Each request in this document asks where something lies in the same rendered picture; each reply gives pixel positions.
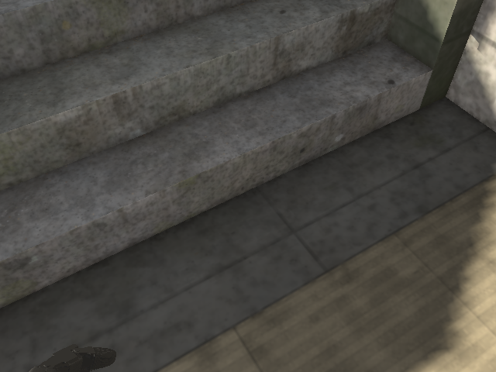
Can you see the left robot hand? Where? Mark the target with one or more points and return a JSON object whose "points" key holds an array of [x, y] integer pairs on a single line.
{"points": [[74, 359]]}

